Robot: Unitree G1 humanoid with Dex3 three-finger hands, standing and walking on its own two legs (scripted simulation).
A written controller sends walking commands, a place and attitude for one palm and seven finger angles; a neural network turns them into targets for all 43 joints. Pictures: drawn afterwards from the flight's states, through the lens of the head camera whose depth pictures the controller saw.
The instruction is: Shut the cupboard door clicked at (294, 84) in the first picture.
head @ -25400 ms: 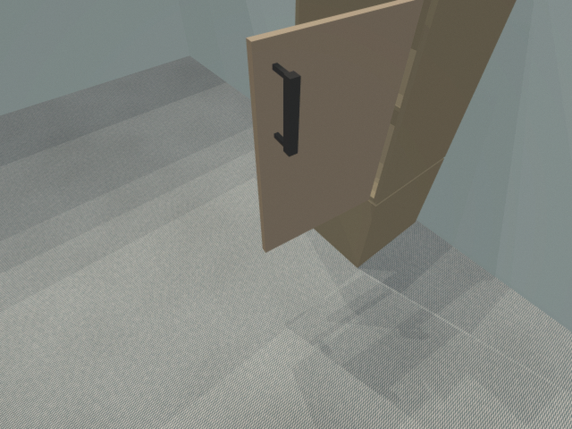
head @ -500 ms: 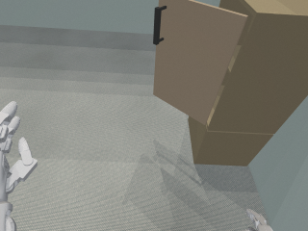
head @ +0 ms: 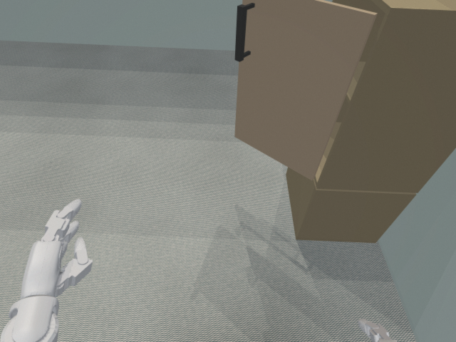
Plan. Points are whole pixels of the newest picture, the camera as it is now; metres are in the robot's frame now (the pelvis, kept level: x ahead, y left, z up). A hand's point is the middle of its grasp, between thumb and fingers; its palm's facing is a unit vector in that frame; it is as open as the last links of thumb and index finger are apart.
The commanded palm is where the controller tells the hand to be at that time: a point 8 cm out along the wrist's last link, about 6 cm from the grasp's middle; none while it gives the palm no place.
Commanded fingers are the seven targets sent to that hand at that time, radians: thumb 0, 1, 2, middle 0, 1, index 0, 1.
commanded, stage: let the arm hang, fingers relaxed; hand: left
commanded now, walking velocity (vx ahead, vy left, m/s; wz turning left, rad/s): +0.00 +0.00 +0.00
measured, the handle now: (244, 32) +0.96 -0.01 +0.15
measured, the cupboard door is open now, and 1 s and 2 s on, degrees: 51 51 51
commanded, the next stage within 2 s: look to check the result in 1.00 s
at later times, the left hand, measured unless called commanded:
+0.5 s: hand out of the picture +0.05 +0.20 -0.14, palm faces +0.03 -0.97 -0.25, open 7.3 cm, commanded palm none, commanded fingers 0.00 0.90 0.90 -0.20 -0.30 -0.20 -0.30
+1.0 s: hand out of the picture +0.01 +0.16 -0.15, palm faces +0.03 -0.99 -0.14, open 7.4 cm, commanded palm none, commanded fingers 0.00 0.90 0.90 -0.20 -0.30 -0.20 -0.30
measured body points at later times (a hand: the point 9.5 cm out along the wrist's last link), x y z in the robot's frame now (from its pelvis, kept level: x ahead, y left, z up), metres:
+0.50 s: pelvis +0.03 +0.00 +0.03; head +0.03 +0.00 +0.48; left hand +0.05 +0.25 -0.12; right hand +0.04 -0.23 -0.13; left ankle +0.05 +0.11 -0.71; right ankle +0.03 -0.12 -0.71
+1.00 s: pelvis +0.03 +0.01 +0.03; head +0.02 +0.02 +0.48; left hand +0.01 +0.22 -0.14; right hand +0.01 -0.20 -0.13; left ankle +0.05 +0.11 -0.71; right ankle +0.03 -0.12 -0.71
